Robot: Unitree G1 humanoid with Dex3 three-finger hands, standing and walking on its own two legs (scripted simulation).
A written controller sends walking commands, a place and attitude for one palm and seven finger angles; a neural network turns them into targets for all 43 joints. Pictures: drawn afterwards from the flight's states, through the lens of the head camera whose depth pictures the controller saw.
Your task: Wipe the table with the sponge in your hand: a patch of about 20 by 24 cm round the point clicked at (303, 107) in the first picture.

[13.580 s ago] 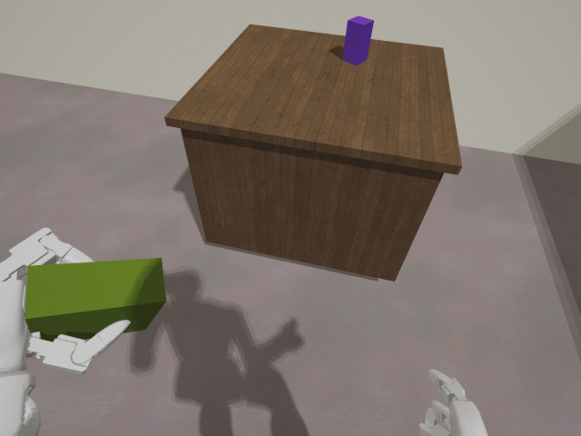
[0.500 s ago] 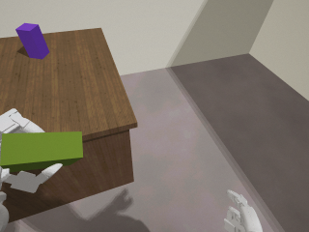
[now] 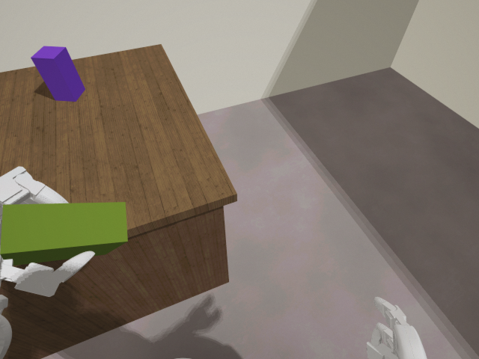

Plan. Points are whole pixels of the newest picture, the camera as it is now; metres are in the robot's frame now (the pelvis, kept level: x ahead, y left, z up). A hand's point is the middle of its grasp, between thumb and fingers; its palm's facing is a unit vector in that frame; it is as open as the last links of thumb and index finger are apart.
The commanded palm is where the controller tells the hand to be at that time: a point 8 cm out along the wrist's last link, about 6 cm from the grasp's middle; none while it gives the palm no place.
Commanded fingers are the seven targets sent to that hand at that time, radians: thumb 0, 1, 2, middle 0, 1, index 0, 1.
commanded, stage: shuffle to correct the standing spot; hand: left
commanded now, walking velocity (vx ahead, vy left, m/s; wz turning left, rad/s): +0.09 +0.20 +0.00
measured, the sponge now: (81, 233) +0.23 +0.21 +0.16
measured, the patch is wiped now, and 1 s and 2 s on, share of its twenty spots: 0.00 0.00 0.00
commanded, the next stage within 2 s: none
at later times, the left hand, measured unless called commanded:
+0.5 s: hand out of the picture +0.21 +0.30 +0.19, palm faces +0.40 -0.81 -0.44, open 9.2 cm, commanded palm +0.16 +0.35 +0.20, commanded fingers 0.00 0.10 1.30 -1.20 -1.60 -1.20 -1.60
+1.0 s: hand out of the picture +0.19 +0.41 +0.19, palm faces +0.42 -0.81 -0.42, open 9.2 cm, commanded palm +0.14 +0.45 +0.20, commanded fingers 0.00 0.10 1.30 -1.20 -1.60 -1.20 -1.60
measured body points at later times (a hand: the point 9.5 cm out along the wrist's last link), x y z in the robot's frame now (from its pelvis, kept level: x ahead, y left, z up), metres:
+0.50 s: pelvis +0.00 +0.07 +0.01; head +0.00 +0.04 +0.46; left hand +0.18 +0.34 +0.21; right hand +0.16 -0.16 -0.10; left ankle +0.01 +0.19 -0.66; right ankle +0.00 -0.02 -0.72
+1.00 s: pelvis -0.01 +0.17 +0.01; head +0.00 +0.16 +0.46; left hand +0.16 +0.45 +0.21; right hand +0.15 -0.05 -0.09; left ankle +0.00 +0.29 -0.67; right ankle -0.01 +0.05 -0.72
